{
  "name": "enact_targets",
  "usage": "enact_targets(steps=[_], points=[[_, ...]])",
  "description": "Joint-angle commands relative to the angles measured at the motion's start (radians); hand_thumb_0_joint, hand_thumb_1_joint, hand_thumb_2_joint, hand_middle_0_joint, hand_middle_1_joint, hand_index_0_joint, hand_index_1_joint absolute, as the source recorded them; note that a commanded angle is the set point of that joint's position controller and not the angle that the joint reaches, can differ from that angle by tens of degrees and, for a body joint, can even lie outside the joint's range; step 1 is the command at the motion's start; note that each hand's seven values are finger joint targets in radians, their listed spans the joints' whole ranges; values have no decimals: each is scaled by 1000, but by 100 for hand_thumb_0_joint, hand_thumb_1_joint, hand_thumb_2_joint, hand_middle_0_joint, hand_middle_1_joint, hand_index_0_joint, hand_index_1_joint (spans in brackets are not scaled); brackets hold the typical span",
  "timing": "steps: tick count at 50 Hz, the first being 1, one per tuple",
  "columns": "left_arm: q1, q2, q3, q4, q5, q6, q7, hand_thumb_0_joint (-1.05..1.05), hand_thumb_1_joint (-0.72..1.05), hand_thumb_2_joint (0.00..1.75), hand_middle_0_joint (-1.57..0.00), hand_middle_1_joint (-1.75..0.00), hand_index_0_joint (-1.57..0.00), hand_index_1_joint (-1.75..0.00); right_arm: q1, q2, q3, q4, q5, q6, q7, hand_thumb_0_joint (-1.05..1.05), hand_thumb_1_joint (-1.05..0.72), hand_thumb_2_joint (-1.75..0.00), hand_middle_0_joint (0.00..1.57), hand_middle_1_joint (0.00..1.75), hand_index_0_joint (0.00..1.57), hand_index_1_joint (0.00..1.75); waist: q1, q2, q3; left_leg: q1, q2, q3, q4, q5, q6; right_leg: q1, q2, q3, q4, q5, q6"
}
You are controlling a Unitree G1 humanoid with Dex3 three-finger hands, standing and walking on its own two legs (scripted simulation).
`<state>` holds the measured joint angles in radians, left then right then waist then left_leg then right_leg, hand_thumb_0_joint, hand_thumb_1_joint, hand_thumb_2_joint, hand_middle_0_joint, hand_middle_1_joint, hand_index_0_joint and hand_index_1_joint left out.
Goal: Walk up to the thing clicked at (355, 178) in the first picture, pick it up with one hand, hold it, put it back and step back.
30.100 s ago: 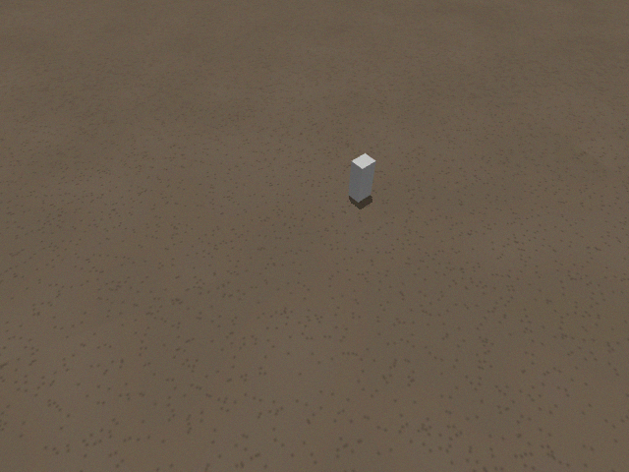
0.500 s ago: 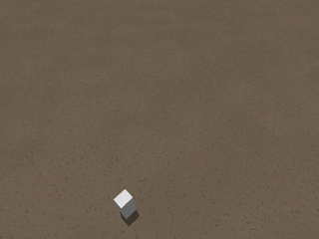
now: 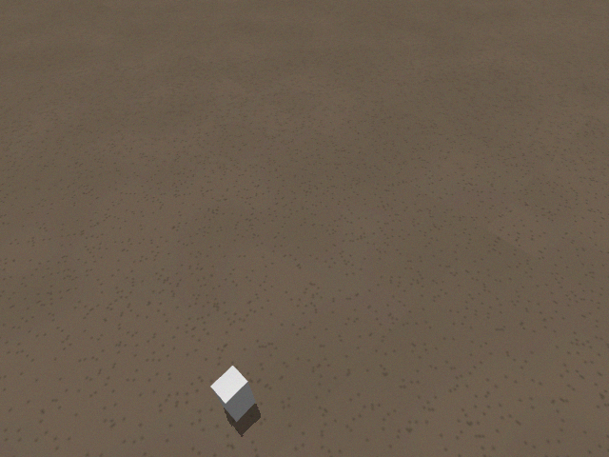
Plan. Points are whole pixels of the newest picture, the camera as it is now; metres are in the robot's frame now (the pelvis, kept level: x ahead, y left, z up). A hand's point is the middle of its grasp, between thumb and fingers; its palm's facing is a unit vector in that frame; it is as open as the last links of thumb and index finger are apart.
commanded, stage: stand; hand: left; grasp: from the side
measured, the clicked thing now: (234, 394) +0.40 +0.22 -0.68
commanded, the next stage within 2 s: step back in 0.76 s
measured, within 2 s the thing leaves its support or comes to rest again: neither
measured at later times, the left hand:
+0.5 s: hand out of the picture +0.09 +0.25 -0.16, palm faces -0.01 -0.94 -0.34, open 7.4 cm
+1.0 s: hand out of the picture +0.07 +0.28 -0.17, palm faces -0.02 -0.93 -0.38, open 7.4 cm
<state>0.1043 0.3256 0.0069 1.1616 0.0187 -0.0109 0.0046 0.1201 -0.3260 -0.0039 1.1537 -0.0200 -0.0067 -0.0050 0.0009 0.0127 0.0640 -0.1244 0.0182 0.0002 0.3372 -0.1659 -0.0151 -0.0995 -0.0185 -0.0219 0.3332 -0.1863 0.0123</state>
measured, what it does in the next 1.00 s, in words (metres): stands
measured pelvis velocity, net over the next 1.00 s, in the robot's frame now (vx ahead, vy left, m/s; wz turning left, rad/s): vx -0.03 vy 0.01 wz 0.00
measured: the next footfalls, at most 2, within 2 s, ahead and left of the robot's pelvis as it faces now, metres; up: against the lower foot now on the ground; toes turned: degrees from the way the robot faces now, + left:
left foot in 1.06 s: -0.01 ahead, +0.13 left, +0.00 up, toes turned -2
right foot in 1.52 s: -0.10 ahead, -0.09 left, +0.00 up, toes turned -1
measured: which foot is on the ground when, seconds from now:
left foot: down 0.00-0.94, up 0.96-1.00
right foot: down 0.00-1.00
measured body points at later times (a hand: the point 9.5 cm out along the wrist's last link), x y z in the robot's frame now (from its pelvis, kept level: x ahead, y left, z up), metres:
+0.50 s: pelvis +0.01 +0.00 +0.00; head +0.02 +0.00 +0.45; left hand +0.09 +0.30 -0.13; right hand +0.09 -0.30 -0.14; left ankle +0.01 +0.13 -0.75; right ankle +0.00 -0.13 -0.75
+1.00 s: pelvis -0.03 +0.01 -0.01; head +0.04 +0.01 +0.43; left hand +0.08 +0.33 -0.14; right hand +0.06 -0.31 -0.14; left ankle -0.01 +0.13 -0.74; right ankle +0.00 -0.12 -0.75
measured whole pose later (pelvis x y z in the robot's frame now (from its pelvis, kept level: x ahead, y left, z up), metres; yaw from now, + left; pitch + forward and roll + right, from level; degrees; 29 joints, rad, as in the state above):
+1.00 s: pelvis -0.03 +0.01 -0.01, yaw +0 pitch -2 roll -1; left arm 0.06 0.37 0.06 1.01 0.01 0.03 0.00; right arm 0.07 -0.39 -0.06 1.03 0.00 0.04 0.01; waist -0.01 0.01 0.18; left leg -0.31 -0.01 -0.03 0.67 -0.33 0.03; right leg -0.26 -0.02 -0.02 0.53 -0.24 0.01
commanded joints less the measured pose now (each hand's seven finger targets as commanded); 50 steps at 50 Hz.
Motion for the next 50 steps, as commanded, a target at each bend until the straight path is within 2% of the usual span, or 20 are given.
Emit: enact_targets(steps=[1,5,10,15,20,23,27,30,37,38,40,42,43,45,46,47,48,49,50], points=[[-29,213,39,-44,-4,-23,16,0,90,90,-20,-30,-20,-30,-33,-202,-34,-55,4,-20,-11,0,-90,-90,20,30,20,30,1,-17,-73,18,107,-94,-56,118,29,1,-115,97,-60,128,-19],[-28,209,39,-48,-6,-24,15,0,90,90,-20,-30,-20,-30,-37,-210,-34,-52,5,-22,-14,0,-90,-90,20,30,20,30,2,3,-99,32,111,-85,-45,182,31,34,-121,96,-54,206,-21],[-39,213,42,-50,-7,-21,16,0,90,90,-20,-30,-20,-30,-43,-208,-35,-53,6,-21,-14,0,-90,-90,20,30,20,30,-1,-15,-93,41,110,-84,-52,189,26,27,-116,89,-58,202,-19],[-35,210,43,-54,-5,-21,17,0,90,90,-20,-30,-20,-30,-55,-215,-37,-60,6,-22,-14,0,-90,-90,20,30,20,30,2,1,-110,58,117,-81,-45,233,30,37,-120,82,-46,245,-20],[-42,213,43,-55,-5,-21,15,0,90,90,-20,-30,-20,-30,-61,-218,-37,-60,6,-21,-13,0,-90,-90,20,30,20,30,-1,-4,-87,47,114,-83,-55,180,27,24,-117,85,-62,191,-17],[-44,216,43,-57,-5,-23,16,0,90,90,-20,-30,-20,-30,-61,-217,-38,-64,6,-19,-13,0,-90,-90,20,30,20,30,-3,-15,-110,61,119,-80,-43,220,31,42,-123,86,-56,244,-21],[-38,217,43,-60,-6,-23,15,0,90,90,-20,-30,-20,-30,-60,-216,-36,-63,7,-21,-12,0,-90,-90,20,30,20,30,-1,-5,-98,54,116,-78,-49,202,29,37,-121,85,-61,229,-22],[-38,219,44,-58,-7,-21,13,0,90,90,-20,-30,-20,-30,-60,-215,-36,-62,7,-19,-12,0,-90,-90,20,30,20,30,-2,-7,-83,46,115,-81,-63,141,29,22,-119,91,-73,163,-23],[-35,216,44,-60,-5,-20,10,0,90,90,-20,-30,-20,-30,-61,-216,-35,-65,6,-22,-10,0,-90,-90,20,30,20,30,-2,1,-76,37,114,-84,-71,119,30,14,-116,89,-73,136,-27],[-38,293,85,-91,-26,-10,13,0,90,90,-20,-30,-20,-30,-89,-278,-61,-90,14,-3,-3,0,-90,-90,20,30,20,30,-1,-20,32,-46,93,-93,30,260,59,-72,-101,104,15,292,-33],[-22,275,89,-113,-31,-3,18,0,90,90,-20,-30,-20,-30,-60,-250,-63,-108,23,6,-2,0,-90,-90,20,30,20,30,-7,-23,-12,-47,87,-75,73,293,66,-58,-101,90,48,312,-52],[-7,273,93,-145,-27,-1,18,0,90,90,-20,-30,-20,-30,-54,-256,-71,-135,28,12,2,0,-90,-90,20,30,20,30,-8,-29,-102,-10,83,-69,141,316,82,-48,-111,99,78,336,-77],[-19,276,94,-162,-25,2,16,0,90,90,-20,-30,-20,-30,-50,-251,-75,-146,28,17,4,0,-90,-90,20,30,20,30,-12,-46,-125,-18,65,-59,175,270,80,-59,-127,121,74,318,-93],[-43,299,101,-194,-18,10,16,0,90,90,-20,-30,-20,-30,-38,-246,-80,-163,24,29,6,0,-90,-90,20,30,20,30,-13,-81,-136,-40,14,-32,266,139,65,-94,-194,188,52,304,-145],[-64,310,104,-213,-13,13,17,0,90,90,-20,-30,-20,-30,-25,-245,-84,-169,22,36,8,0,-90,-90,20,30,20,30,-17,-114,-141,-54,-19,-17,335,35,60,-110,-234,222,40,310,-178],[-88,323,109,-233,-7,16,19,0,90,90,-20,-30,-20,-30,-2,-236,-88,-173,19,43,9,0,-90,-90,20,30,20,30,-21,-157,-133,-71,-50,-9,404,-113,56,-143,-280,257,29,304,-217],[-107,333,112,-257,0,17,19,0,90,90,-20,-30,-20,-30,22,-234,-92,-182,16,49,12,0,-90,-90,20,30,20,30,-24,-189,-130,-75,-64,-20,472,-244,59,-175,-315,276,37,310,-245],[-121,332,113,-273,6,20,18,0,90,90,-20,-30,-20,-30,50,-231,-95,-186,13,53,17,0,-90,-90,20,30,20,30,-33,-209,-124,-71,-57,-37,506,-307,65,-220,-322,268,51,289,-256],[-149,330,112,-293,8,23,17,0,90,90,-20,-30,-20,-30,87,-233,-99,-189,16,53,20,0,-90,-90,20,30,20,30,-57,-220,-124,-58,-40,-49,481,-290,74,-240,-313,245,72,256,-240]])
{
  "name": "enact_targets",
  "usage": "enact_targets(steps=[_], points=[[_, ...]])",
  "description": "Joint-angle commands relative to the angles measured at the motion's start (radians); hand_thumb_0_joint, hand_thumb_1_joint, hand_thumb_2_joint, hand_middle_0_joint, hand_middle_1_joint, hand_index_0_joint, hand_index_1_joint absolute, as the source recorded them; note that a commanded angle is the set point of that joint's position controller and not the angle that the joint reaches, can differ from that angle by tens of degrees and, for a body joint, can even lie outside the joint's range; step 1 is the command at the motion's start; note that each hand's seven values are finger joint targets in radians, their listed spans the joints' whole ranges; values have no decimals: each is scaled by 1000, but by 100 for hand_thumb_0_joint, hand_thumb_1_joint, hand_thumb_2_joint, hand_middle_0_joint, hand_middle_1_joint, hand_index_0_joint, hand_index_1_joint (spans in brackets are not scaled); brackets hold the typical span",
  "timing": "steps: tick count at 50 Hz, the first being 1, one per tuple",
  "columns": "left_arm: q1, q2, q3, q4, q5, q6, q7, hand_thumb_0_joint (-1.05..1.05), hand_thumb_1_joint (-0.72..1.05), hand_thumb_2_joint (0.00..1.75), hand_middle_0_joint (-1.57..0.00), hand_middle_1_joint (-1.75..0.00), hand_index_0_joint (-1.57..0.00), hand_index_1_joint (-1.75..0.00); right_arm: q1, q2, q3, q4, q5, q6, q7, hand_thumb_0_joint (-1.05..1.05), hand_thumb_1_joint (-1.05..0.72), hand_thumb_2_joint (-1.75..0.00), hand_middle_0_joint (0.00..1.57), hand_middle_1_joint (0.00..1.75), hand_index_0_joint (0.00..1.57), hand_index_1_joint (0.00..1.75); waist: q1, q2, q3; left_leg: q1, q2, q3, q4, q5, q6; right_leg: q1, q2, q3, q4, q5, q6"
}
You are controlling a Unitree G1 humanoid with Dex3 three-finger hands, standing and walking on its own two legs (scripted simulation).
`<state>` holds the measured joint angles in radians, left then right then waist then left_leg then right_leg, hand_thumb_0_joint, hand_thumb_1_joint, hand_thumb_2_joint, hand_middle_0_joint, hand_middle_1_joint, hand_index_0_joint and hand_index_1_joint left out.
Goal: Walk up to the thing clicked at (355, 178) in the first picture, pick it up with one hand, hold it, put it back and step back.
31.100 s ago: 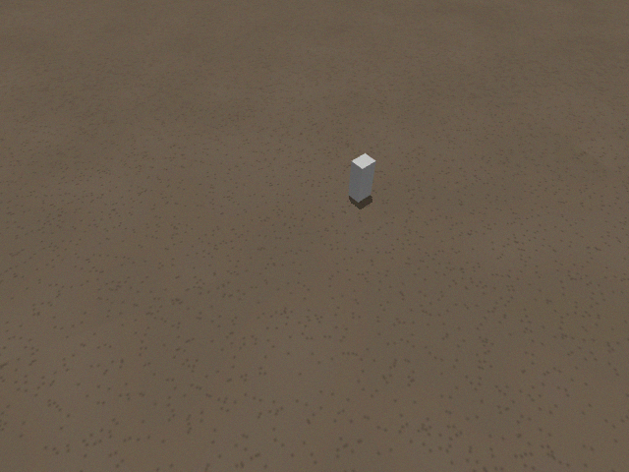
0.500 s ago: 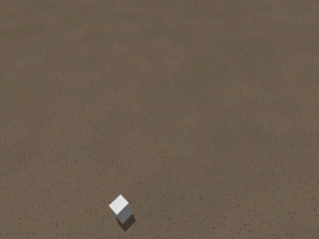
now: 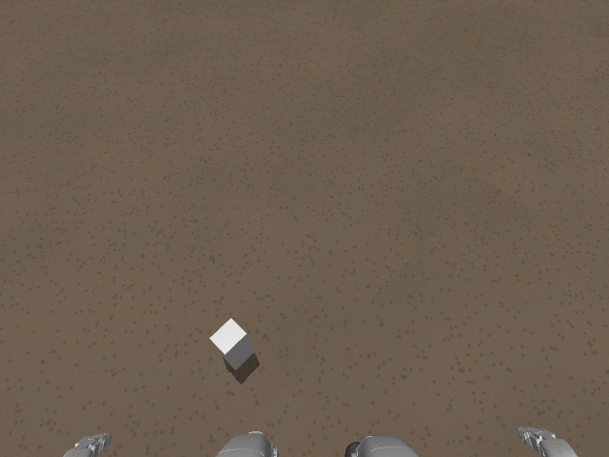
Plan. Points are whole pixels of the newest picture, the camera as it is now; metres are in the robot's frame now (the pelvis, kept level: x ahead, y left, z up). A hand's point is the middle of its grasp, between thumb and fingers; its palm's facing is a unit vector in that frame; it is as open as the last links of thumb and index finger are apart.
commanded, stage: step back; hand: left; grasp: from the side
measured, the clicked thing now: (233, 345) +0.43 +0.21 -0.67
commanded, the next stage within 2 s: none
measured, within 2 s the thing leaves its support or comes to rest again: neither
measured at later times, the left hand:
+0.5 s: hand out of the picture +0.04 +0.27 -0.16, palm faces -0.11 -0.91 -0.39, open 7.4 cm
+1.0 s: hand out of the picture -0.09 +0.28 -0.16, palm faces +0.00 -0.93 -0.36, open 7.4 cm
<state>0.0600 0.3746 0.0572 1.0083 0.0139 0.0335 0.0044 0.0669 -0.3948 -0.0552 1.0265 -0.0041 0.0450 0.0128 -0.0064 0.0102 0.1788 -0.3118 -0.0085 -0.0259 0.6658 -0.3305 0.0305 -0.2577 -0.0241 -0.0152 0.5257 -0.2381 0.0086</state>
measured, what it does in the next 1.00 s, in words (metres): walks backwards: left foot, then right foot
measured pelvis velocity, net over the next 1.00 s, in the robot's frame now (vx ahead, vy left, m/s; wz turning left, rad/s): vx -0.23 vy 0.02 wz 0.02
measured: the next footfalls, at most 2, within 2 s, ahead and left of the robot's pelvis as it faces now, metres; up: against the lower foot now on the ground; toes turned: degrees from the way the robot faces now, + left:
left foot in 0.06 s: +0.02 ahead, +0.11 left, +0.00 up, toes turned -2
right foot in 0.52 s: -0.07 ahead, -0.10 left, +0.00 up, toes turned -1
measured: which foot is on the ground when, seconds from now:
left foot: up 0.00-0.04, down 0.06-0.54, up 0.56-0.88, down 0.90-1.00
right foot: down 0.00-0.08, up 0.10-0.50, down 0.52-0.92, up 0.94-1.00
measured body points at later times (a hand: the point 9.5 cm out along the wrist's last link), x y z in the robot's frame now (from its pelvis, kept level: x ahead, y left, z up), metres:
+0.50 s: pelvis -0.09 +0.01 -0.02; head -0.02 +0.01 +0.43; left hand +0.04 +0.32 -0.14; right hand -0.01 -0.30 -0.14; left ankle -0.02 +0.11 -0.73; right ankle -0.11 -0.10 -0.73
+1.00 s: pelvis -0.23 +0.02 -0.01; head -0.17 +0.04 +0.44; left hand -0.09 +0.33 -0.13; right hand -0.15 -0.30 -0.12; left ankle -0.22 +0.14 -0.73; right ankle -0.17 -0.10 -0.70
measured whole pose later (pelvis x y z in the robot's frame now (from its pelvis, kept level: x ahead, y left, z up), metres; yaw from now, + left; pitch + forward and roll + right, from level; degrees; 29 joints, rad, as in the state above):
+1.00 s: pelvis -0.23 +0.02 -0.01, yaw +1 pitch -3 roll +0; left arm 0.10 0.38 0.07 0.80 0.02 0.08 0.01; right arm 0.19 -0.36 -0.04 0.88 -0.04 0.03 0.00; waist -0.02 -0.05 0.19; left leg -0.25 -0.03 -0.06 0.64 -0.34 0.01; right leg -0.47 0.05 0.08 0.93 -0.48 -0.01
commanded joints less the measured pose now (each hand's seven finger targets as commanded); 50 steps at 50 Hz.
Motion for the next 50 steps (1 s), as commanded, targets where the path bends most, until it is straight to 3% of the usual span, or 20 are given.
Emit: enact_targets(steps=[1,3,4,6,9,11,19,23,25,26,27,28,29,33,38,43,45,47,48,50], points=[[-125,267,59,-155,11,-18,18,0,90,90,-20,-30,-20,-30,166,-172,-51,-61,5,-5,3,0,-90,-90,20,30,20,30,-63,-195,-248,135,2,-27,89,-15,34,-67,-267,194,-54,301,-199],[-86,200,42,-165,-5,-6,19,0,90,90,-20,-30,-20,-30,123,-223,-58,-86,-2,-21,-6,0,-90,-90,20,30,20,30,-41,36,-223,73,159,-200,-203,446,87,-53,-44,57,213,135,-78],[-67,163,35,-171,-12,2,25,0,90,90,-20,-30,-20,-30,115,-282,-73,-100,-16,-28,-9,0,-90,-90,20,30,20,30,-37,172,-197,151,273,-385,-292,651,126,-185,115,60,365,-181,-40],[7,162,33,-165,-6,15,38,0,90,90,-20,-30,-20,-30,120,-286,-77,-119,-29,-38,-22,0,-90,-90,20,30,20,30,-13,112,-224,225,307,-354,-223,882,153,-248,125,177,543,-401,-44],[20,190,38,-145,-12,17,45,0,90,90,-20,-30,-20,-30,30,-250,-73,-166,-35,-38,-40,0,-90,-90,20,30,20,30,6,170,-213,195,249,-269,-220,723,127,-253,125,239,617,-312,-46],[66,197,43,-152,-9,18,39,0,90,90,-20,-30,-20,-30,17,-222,-63,-188,-30,-41,-46,0,-90,-90,20,30,20,30,23,151,-230,231,239,-233,-195,690,166,-258,127,211,669,-265,-27],[46,182,59,-213,3,-2,26,0,90,90,-20,-30,-20,-30,125,-223,-74,-215,-20,-40,-54,0,-90,-90,20,30,20,30,-41,106,-239,316,287,-236,-158,650,235,-220,75,143,422,-284,9],[122,175,68,-186,9,-13,14,0,90,90,-20,-30,-20,-30,70,-241,-69,-237,-17,-29,-44,0,-90,-90,20,30,20,30,-5,119,-253,160,240,-182,-125,447,174,-17,52,63,126,-162,-17],[194,169,72,-160,13,-17,12,0,90,90,-20,-30,-20,-30,38,-239,-65,-241,-8,-20,-37,0,-90,-90,20,30,20,30,33,109,-262,62,201,-147,-91,318,117,112,54,44,-51,19,-50],[209,207,80,-163,24,-22,13,0,90,90,-20,-30,-20,-30,33,-213,-59,-246,1,-19,-34,0,-90,-90,20,30,20,30,38,25,-270,-40,151,-121,-29,198,69,156,-31,173,-76,63,-88],[176,270,97,-183,28,-25,11,0,90,90,-20,-30,-20,-30,36,-174,-46,-253,6,-17,-31,0,-90,-90,20,30,20,30,29,-166,-216,-196,-4,-58,135,-58,0,146,-191,430,-149,79,-170],[104,356,109,-219,25,-22,10,0,90,90,-20,-30,-20,-30,10,-171,-54,-250,1,-8,-46,0,-90,-90,20,30,20,30,61,-297,-155,-154,-102,-61,396,-304,-26,-89,-381,613,-240,79,-341],[39,338,108,-256,29,-28,14,0,90,90,-20,-30,-20,-30,43,-206,-67,-233,-1,-5,-47,0,-90,-90,20,30,20,30,32,-250,-103,-93,-75,-141,534,-293,-36,-195,-394,636,-245,116,-347],[-30,212,86,-281,20,-28,21,0,90,90,-20,-30,-20,-30,147,-174,-42,-176,11,-13,-43,0,-90,-90,20,30,20,30,-27,-135,-136,-166,-143,-153,560,-140,-43,-27,-166,255,-130,306,-191],[97,192,83,-289,26,-19,31,0,90,90,-20,-30,-20,-30,129,-168,-30,-216,3,-26,-51,0,-90,-90,20,30,20,30,52,-160,-233,-212,-68,-97,282,-195,-64,271,-204,255,-49,433,-233],[83,228,79,-309,7,4,24,0,90,90,-20,-30,-20,-30,209,-164,-44,-191,-17,-38,-43,0,-90,-90,20,30,20,30,12,-194,-295,24,-25,18,-204,27,-30,210,-184,222,85,442,-180],[85,205,67,-324,2,13,15,0,90,90,-20,-30,-20,-30,209,-214,-64,-193,-32,-44,-40,0,-90,-90,20,30,20,30,10,-56,-300,171,80,-138,-277,219,19,9,-103,171,150,216,-96],[1,202,80,-339,-2,12,26,0,90,90,-20,-30,-20,-30,143,-358,-89,-231,-40,-37,-27,0,-90,-90,20,30,20,30,-46,240,-225,51,394,-477,-329,405,250,-171,109,96,484,-399,-19],[-24,217,87,-332,12,12,31,0,90,90,-20,-30,-20,-30,104,-356,-92,-238,-43,-43,-34,0,-90,-90,20,30,20,30,-51,231,-176,-42,438,-536,-349,383,305,-157,93,192,636,-417,-18],[61,206,85,-290,-2,13,21,0,90,90,-20,-30,-20,-30,32,-264,-64,-260,-45,-45,-39,0,-90,-90,20,30,20,30,17,133,-162,32,308,-292,-276,495,238,-202,123,208,719,-320,-29]])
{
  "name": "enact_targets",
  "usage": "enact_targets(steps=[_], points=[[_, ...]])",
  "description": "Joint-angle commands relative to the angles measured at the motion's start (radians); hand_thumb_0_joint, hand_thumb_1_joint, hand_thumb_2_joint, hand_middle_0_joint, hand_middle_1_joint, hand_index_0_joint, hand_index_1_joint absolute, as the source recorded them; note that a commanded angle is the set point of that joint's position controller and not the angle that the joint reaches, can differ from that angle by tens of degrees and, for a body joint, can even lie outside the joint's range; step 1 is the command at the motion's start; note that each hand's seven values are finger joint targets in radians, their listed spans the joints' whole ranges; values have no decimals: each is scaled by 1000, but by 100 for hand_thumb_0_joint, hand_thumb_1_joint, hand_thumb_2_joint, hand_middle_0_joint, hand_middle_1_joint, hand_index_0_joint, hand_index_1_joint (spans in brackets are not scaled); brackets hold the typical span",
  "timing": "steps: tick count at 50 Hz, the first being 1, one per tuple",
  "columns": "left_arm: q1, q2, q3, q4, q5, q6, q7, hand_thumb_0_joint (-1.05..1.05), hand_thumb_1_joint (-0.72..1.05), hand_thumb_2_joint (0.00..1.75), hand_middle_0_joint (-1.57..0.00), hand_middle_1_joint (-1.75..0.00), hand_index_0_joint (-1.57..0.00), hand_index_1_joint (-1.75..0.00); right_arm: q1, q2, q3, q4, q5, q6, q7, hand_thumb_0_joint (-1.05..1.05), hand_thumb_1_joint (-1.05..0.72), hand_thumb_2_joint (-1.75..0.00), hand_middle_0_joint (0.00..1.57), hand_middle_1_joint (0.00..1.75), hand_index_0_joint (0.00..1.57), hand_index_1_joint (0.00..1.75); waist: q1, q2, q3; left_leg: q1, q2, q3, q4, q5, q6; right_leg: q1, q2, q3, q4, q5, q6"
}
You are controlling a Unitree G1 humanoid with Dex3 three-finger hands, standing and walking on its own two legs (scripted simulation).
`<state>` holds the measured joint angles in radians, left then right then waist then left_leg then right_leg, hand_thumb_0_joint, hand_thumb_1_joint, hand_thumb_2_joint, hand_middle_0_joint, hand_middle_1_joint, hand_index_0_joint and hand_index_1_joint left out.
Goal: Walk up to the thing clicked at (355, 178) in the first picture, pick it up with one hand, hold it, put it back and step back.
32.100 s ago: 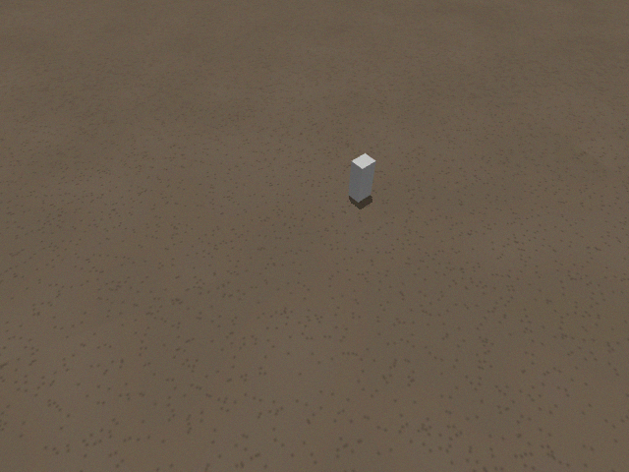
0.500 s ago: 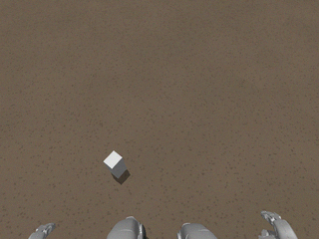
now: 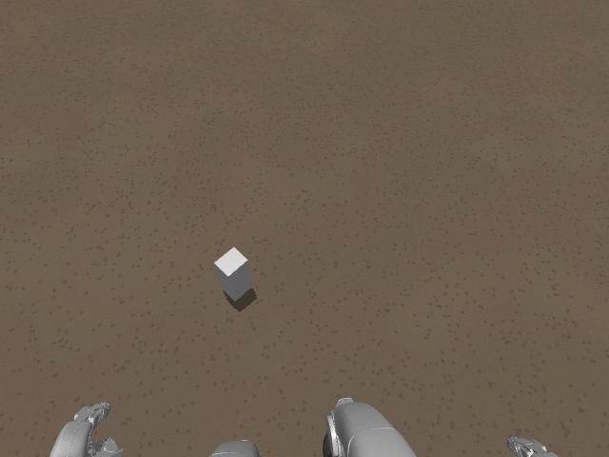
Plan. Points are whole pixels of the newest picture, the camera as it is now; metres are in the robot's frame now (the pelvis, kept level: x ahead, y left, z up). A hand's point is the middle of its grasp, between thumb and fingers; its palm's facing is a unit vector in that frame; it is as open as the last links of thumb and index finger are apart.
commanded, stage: step back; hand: left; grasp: from the side
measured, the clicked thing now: (234, 275) +0.66 +0.18 -0.66
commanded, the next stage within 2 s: none
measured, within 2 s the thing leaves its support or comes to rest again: neither
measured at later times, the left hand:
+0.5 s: hand out of the picture -0.06 +0.24 -0.13, palm faces -0.04 -0.90 -0.44, open 7.4 cm
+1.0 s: hand out of the picture -0.27 +0.23 -0.15, palm faces -0.07 -0.91 -0.42, open 7.4 cm
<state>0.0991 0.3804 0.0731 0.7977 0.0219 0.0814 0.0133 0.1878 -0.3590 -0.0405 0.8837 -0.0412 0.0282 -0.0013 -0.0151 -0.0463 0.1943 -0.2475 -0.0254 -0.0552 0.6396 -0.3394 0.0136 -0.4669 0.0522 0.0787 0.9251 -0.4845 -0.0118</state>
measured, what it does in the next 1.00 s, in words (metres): walks backwards: right foot, then left foot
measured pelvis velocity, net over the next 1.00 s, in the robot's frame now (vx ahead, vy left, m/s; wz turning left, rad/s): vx -0.34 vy -0.04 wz -0.06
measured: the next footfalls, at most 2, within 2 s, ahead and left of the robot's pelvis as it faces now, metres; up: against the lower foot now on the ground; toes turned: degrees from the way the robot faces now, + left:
right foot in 0.24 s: -0.07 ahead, -0.15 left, +0.00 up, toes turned -1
left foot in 0.60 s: -0.16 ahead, +0.10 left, +0.00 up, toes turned -3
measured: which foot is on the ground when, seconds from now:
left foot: down 0.00-0.28, up 0.30-0.58, down 0.60-0.96, up 0.98-1.00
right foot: up 0.00-0.22, down 0.24-0.62, up 0.64-0.92, down 0.94-1.00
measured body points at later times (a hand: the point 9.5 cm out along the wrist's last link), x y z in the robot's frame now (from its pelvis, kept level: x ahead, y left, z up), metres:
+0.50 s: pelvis -0.16 -0.03 +0.00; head -0.10 -0.05 +0.45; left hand -0.06 +0.29 -0.10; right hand -0.06 -0.35 -0.13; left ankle -0.18 +0.12 -0.66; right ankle -0.11 -0.15 -0.72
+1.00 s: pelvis -0.34 -0.04 -0.01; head -0.30 -0.06 +0.44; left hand -0.27 +0.27 -0.12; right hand -0.22 -0.36 -0.12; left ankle -0.22 +0.10 -0.71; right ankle -0.37 -0.16 -0.73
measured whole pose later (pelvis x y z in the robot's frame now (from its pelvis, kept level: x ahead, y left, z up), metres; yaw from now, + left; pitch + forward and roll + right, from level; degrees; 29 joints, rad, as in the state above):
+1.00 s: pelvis -0.34 -0.04 -0.01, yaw -3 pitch -4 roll -3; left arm 0.21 0.35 0.06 0.91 0.04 0.03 0.01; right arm 0.08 -0.41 -0.06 0.84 -0.02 0.08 -0.01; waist 0.02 0.09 0.18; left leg -0.48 0.05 -0.10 0.75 -0.33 0.01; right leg -0.19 0.06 0.00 0.64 -0.39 -0.01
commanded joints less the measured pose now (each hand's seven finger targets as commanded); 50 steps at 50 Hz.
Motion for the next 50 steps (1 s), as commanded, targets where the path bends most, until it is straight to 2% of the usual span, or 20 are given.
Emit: enact_targets(steps=[1,7,12,14,15,16,19,24,29,31,32,33,36,39,43,46,47,48,49,50], points=[[66,193,67,-64,-18,-37,8,0,90,90,-20,-30,-20,-30,-114,-267,-67,-123,-4,-29,-29,0,-90,-90,20,30,20,30,53,171,-176,-2,274,-185,-217,543,217,-23,54,102,327,-38,-8],[84,161,57,-63,-6,-56,3,0,90,90,-20,-30,-20,-30,-29,-268,-78,-120,11,-19,-32,0,-90,-90,20,30,20,30,2,237,-215,180,274,-170,-126,542,240,5,-5,36,-7,-48,38],[201,169,62,21,9,-82,11,0,90,90,-20,-30,-20,-30,-84,-262,-70,-142,35,15,-20,0,-90,-90,20,30,20,30,39,202,-297,48,175,-91,35,388,127,325,-19,-61,-586,338,5],[173,306,94,-2,22,-86,5,0,90,90,-20,-30,-20,-30,-69,-185,-47,-169,47,14,-20,0,-90,-90,20,30,20,30,34,-147,-258,-317,-39,-27,239,-133,15,407,-286,344,-539,434,-117],[94,406,106,-42,29,-83,7,0,90,90,-20,-30,-20,-30,-109,-216,-66,-166,36,22,-38,0,-90,-90,20,30,20,30,88,-280,-213,-223,-57,-89,484,-307,-9,118,-473,536,-604,441,-294],[33,362,101,-63,19,-86,15,0,90,90,-20,-30,-20,-30,-95,-260,-87,-151,43,21,-37,0,-90,-90,20,30,20,30,43,-209,-138,-156,-5,-159,579,-276,-6,-22,-478,509,-627,422,-293],[-24,245,76,-75,18,-83,18,0,90,90,-20,-30,-20,-30,-20,-221,-64,-101,52,13,-30,0,-90,-90,20,30,20,30,-8,-73,-161,-245,-103,-118,594,-157,-9,176,-276,154,-473,645,-185],[109,227,71,-67,26,-68,33,0,90,90,-20,-30,-20,-30,-53,-190,-45,-125,35,-4,-37,0,-90,-90,20,30,20,30,79,-132,-215,-284,-40,-59,270,-189,-35,429,-270,148,-403,733,-186],[44,229,52,-97,-2,-38,24,0,90,90,-20,-30,-20,-30,78,-204,-73,-65,12,-9,-27,0,-90,-90,20,30,20,30,17,-108,-287,32,-10,34,-249,151,3,298,-239,107,-259,601,-116],[94,163,34,-96,-12,-35,21,0,90,90,-20,-30,-20,-30,21,-339,-104,-95,-12,-4,-21,0,-90,-90,20,30,20,30,35,223,-266,165,305,-396,-294,330,140,-62,-9,-19,-1,35,-17],[24,205,52,-99,-8,-33,37,0,90,90,-20,-30,-20,-30,-5,-409,-109,-113,-5,-3,-12,0,-90,-90,20,30,20,30,-20,293,-255,-51,429,-491,-327,297,285,24,21,27,181,-193,1],[6,231,61,-84,-2,-32,37,0,90,90,-20,-30,-20,-30,-55,-391,-109,-118,-3,-11,-17,0,-90,-90,20,30,20,30,-10,276,-197,-186,452,-521,-355,246,313,83,7,94,307,-167,-4],[109,212,61,-27,-20,-30,19,0,90,90,-20,-30,-20,-30,-159,-262,-67,-138,-12,-12,-24,0,-90,-90,20,30,20,30,78,177,-170,-123,248,-172,-272,319,196,31,51,99,380,-11,-11],[125,192,56,-14,-8,-36,7,0,90,90,-20,-30,-20,-30,-123,-253,-69,-130,1,-7,-18,0,-90,-90,20,30,20,30,56,216,-157,-26,248,-186,-255,250,205,37,19,52,207,-17,25],[125,171,39,-12,-6,-69,11,0,90,90,-20,-30,-20,-30,-55,-253,-72,-117,6,13,-17,0,-90,-90,20,30,20,30,12,266,-260,194,249,-153,-121,445,205,93,-52,-16,-262,-26,32],[211,174,42,58,6,-89,16,0,90,90,-20,-30,-20,-30,-74,-274,-70,-110,22,37,-8,0,-90,-90,20,30,20,30,41,218,-328,113,183,-78,-16,335,138,306,-13,-109,-618,242,8],[209,227,59,74,20,-92,16,0,90,90,-20,-30,-20,-30,-70,-225,-55,-114,28,37,-6,0,-90,-90,20,30,20,30,36,122,-299,-87,132,-77,39,163,94,392,-69,32,-557,252,-17],[216,304,80,60,28,-93,16,0,90,90,-20,-30,-20,-30,-64,-174,-40,-138,28,30,-6,0,-90,-90,20,30,20,30,42,-116,-255,-330,-2,-29,172,-125,29,416,-254,313,-574,205,-75],[130,417,99,19,36,-89,18,0,90,90,-20,-30,-20,-30,-138,-206,-60,-149,21,38,-23,0,-90,-90,20,30,20,30,108,-228,-186,-267,-33,-112,372,-269,-19,93,-484,533,-660,123,-262],[55,395,98,-5,22,-94,24,0,90,90,-20,-30,-20,-30,-128,-260,-88,-133,26,39,-25,0,-90,-90,20,30,20,30,68,-188,-97,-198,16,-180,501,-239,-26,-75,-517,561,-690,82,-290]])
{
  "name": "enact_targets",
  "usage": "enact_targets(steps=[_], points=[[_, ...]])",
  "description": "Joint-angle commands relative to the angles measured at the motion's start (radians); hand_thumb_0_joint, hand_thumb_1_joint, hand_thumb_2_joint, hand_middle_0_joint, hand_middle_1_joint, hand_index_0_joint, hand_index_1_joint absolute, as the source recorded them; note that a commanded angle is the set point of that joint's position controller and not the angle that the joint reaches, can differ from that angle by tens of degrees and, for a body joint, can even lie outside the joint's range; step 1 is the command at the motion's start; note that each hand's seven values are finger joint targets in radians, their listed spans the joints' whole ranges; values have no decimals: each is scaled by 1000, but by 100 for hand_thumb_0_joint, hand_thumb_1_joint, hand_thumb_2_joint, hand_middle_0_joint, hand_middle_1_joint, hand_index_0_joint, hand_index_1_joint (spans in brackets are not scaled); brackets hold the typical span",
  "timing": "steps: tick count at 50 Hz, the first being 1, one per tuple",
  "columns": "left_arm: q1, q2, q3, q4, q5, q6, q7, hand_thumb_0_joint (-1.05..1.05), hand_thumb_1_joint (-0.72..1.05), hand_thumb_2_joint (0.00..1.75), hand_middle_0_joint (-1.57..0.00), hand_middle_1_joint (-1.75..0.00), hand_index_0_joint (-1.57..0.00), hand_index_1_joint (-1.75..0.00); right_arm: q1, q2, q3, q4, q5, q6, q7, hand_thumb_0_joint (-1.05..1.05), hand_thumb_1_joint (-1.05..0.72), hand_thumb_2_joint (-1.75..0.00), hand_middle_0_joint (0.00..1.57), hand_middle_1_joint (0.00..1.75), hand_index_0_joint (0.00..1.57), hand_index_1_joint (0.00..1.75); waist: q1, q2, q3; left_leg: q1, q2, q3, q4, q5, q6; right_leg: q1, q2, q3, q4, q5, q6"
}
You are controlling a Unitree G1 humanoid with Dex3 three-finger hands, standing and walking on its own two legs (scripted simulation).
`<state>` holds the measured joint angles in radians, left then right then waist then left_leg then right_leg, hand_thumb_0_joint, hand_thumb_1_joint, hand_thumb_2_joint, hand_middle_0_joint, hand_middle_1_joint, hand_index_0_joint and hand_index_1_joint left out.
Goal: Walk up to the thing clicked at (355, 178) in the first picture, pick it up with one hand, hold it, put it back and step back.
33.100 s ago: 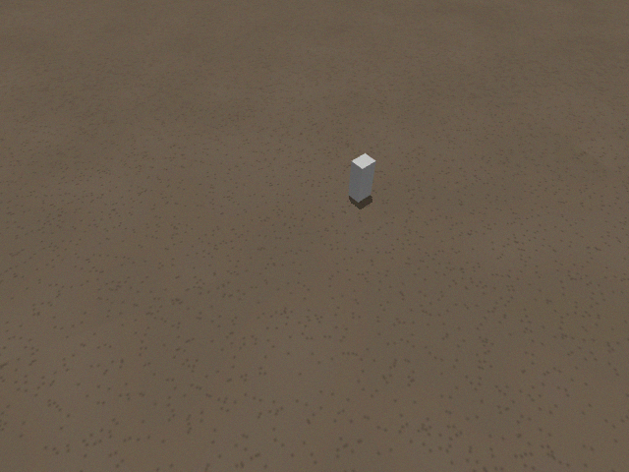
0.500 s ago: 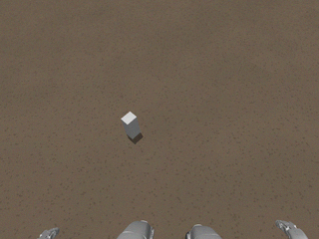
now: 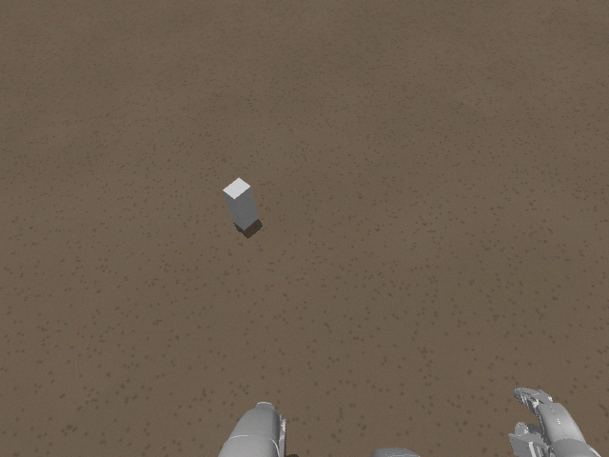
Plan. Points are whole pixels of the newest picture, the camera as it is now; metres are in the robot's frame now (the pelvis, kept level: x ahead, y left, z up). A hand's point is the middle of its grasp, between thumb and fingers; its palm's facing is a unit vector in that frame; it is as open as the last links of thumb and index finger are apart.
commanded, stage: step back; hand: left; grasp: from the side
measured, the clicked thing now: (241, 205) +0.99 +0.28 -0.65
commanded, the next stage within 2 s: stand in 1.12 s
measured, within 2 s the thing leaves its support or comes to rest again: neither
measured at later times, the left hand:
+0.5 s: hand out of the picture -0.01 +0.29 -0.13, palm faces +0.05 -0.92 -0.38, open 7.4 cm
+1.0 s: hand out of the picture +0.06 +0.29 -0.14, palm faces +0.09 -0.92 -0.37, open 7.4 cm
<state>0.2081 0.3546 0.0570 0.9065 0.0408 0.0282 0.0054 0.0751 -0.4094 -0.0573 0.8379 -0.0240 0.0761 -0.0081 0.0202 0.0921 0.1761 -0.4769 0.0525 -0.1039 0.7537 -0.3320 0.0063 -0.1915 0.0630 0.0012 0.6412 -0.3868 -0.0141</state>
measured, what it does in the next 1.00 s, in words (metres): steps on the spot: left foot, then right foot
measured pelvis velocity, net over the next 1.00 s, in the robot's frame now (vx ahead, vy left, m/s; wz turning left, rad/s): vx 0.00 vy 0.02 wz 0.07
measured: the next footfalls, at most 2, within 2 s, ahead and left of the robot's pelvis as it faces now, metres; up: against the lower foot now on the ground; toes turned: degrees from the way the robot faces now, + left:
left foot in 0.26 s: -0.03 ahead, +0.14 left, +0.00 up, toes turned +2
right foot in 0.54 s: +0.05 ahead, -0.11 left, +0.00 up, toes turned +1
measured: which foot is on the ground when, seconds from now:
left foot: up 0.00-0.24, down 0.26-0.58, up 0.60-0.86, down 0.88-1.00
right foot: down 0.00-0.30, up 0.32-0.52, down 0.54-1.00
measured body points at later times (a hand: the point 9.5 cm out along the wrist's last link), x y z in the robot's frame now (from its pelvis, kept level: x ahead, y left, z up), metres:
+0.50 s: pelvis -0.05 +0.00 +0.02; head -0.05 +0.01 +0.46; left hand -0.01 +0.34 -0.10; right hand +0.01 -0.30 -0.11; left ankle -0.07 +0.14 -0.72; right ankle +0.00 -0.11 -0.70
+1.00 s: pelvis +0.00 +0.02 +0.01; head +0.02 +0.02 +0.46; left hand +0.05 +0.34 -0.11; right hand +0.10 -0.28 -0.12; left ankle +0.01 +0.15 -0.72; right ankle +0.01 -0.11 -0.72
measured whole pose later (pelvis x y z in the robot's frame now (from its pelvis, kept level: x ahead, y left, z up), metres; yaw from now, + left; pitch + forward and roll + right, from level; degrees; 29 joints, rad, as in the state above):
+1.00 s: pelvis +0.00 +0.02 +0.01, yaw +4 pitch -2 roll +0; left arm 0.14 0.38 0.04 1.01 0.01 0.00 0.00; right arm 0.15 -0.35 -0.04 1.04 -0.03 0.00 0.00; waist 0.03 -0.01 0.09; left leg -0.27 0.03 0.00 0.60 -0.29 -0.02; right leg -0.25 -0.03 -0.03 0.61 -0.32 0.01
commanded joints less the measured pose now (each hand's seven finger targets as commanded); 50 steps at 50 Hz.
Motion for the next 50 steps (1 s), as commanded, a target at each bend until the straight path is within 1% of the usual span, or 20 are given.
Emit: enact_targets(steps=[1,2,4,9,11,13,15,16,19,24,27,28,29,31,34,40,43,45,47,50], points=[[-96,371,96,-121,8,-43,33,0,90,90,-20,-30,-20,-30,1,-227,-70,-68,7,-6,-9,0,-90,-90,20,30,20,30,1,-250,-48,58,-81,-146,445,-187,-10,-370,-468,513,-390,29,-254],[-148,309,81,-127,4,-50,33,0,90,90,-20,-30,-20,-30,51,-206,-61,-31,14,-12,-6,0,-90,-90,20,30,20,30,-42,-141,-59,21,-142,-127,442,-117,-10,-248,-346,308,-290,184,-193],[-94,266,79,-98,2,-52,34,0,90,90,-20,-30,-20,-30,85,-154,-42,-14,14,-29,-5,0,-90,-90,20,30,20,30,-34,-180,-119,-10,-161,-68,406,-76,-25,-125,-247,173,-217,281,-145],[24,294,99,-74,18,-58,19,0,90,90,-20,-30,-20,-30,41,-149,-37,-22,-7,-60,11,0,-90,-90,20,30,20,30,65,-307,-156,-51,-66,21,5,-188,-36,108,-298,291,-287,-263,-169],[-12,315,97,-81,10,-49,11,0,90,90,-20,-30,-20,-30,77,-158,-44,0,-11,-77,19,0,-90,-90,20,30,20,30,38,-314,-154,119,-39,62,-204,-222,-15,-3,-340,301,-281,-261,-177],[-5,265,67,-78,5,-34,6,0,90,90,-20,-30,-20,-30,175,-163,-66,66,-17,-93,14,0,-90,-90,20,30,20,30,-12,-192,-181,394,-82,66,-447,-31,19,-135,-244,165,-102,-127,-108],[22,144,29,-88,-23,-37,4,0,90,90,-20,-30,-20,-30,164,-269,-87,49,-38,-103,7,0,-90,-90,20,30,20,30,-17,143,-170,511,231,-473,-557,-354,135,-505,-40,-47,241,-175,-1],[-97,264,64,-80,-7,-45,8,0,90,90,-20,-30,-20,-30,174,-334,-94,51,-22,-102,13,0,-90,-90,20,30,20,30,-77,66,-80,266,312,-562,-585,-543,251,-423,-111,63,275,-192,-1],[-49,240,60,-51,-23,-61,-16,0,90,90,-20,-30,-20,-30,70,-205,-56,39,-27,-115,13,0,-90,-90,20,30,20,30,-6,25,-35,246,159,-247,-522,-269,166,-323,-118,65,199,-59,-11],[-37,218,58,-16,-17,-70,-24,0,90,90,-20,-30,-20,-30,112,-219,-66,41,-19,-107,18,0,-90,-90,20,30,20,30,-38,99,-88,187,129,-145,-466,-212,155,-133,-74,-34,20,-22,3],[81,211,62,42,-11,-85,-7,0,90,90,-20,-30,-20,-30,57,-159,-44,27,-4,-85,19,0,-90,-90,20,30,20,30,42,24,-138,52,65,-31,-256,-184,96,143,-38,-57,-204,124,-5],[100,242,78,51,-2,-93,3,0,90,90,-20,-30,-20,-30,96,-102,-22,25,2,-84,14,0,-90,-90,20,30,20,30,50,-102,-165,-25,16,2,-107,-166,66,237,-105,82,-254,84,-16],[115,319,92,42,9,-102,12,0,90,90,-20,-30,-20,-30,106,-54,-8,7,10,-87,12,0,-90,-90,20,30,20,30,53,-288,-169,-134,-118,37,99,-207,12,217,-338,483,-397,-74,-90],[-19,361,95,-4,3,-97,8,0,90,90,-20,-30,-20,-30,151,-182,-47,53,0,-81,-1,0,-90,-90,20,30,20,30,13,-191,-64,-8,-40,-29,202,-264,9,-84,-482,602,-437,-327,-247],[-36,262,72,-3,-11,-111,10,0,90,90,-20,-30,-20,-30,161,-143,-37,87,7,-90,6,0,-90,-90,20,30,20,30,0,-141,-90,5,-27,-55,142,-149,13,-17,-348,331,-360,27,-164],[-102,269,58,-7,-14,-94,7,0,90,90,-20,-30,-20,-30,164,-127,-34,109,-2,-88,9,0,-90,-90,20,30,20,30,-12,-250,-158,193,-32,98,-101,-48,-8,-99,-302,155,-266,231,-137],[-92,235,37,-2,-30,-75,6,0,90,90,-20,-30,-20,-30,165,-121,-35,133,-7,-98,-4,0,-90,-90,20,30,20,30,-28,-205,-199,333,-41,107,-306,199,6,-106,-243,88,-101,422,-73],[-75,193,23,-4,-41,-68,8,0,90,90,-20,-30,-20,-30,131,-182,-43,122,-17,-107,-13,0,-90,-90,20,30,20,30,-8,-67,-252,334,129,-90,-333,356,71,-106,-163,39,-15,340,-18],[-72,206,26,37,-46,-55,11,0,90,90,-20,-30,-20,-30,20,-228,-40,112,-2,-103,-7,0,-90,-90,20,30,20,30,19,-5,-221,157,193,-136,-335,247,156,22,-97,0,-30,51,-6],[-68,237,28,60,-35,-70,11,0,90,90,-20,-30,-20,-30,1,-169,-20,126,4,-101,-7,0,-90,-90,20,30,20,30,17,-32,-242,202,86,-7,-264,331,59,67,-168,61,-124,317,-32]])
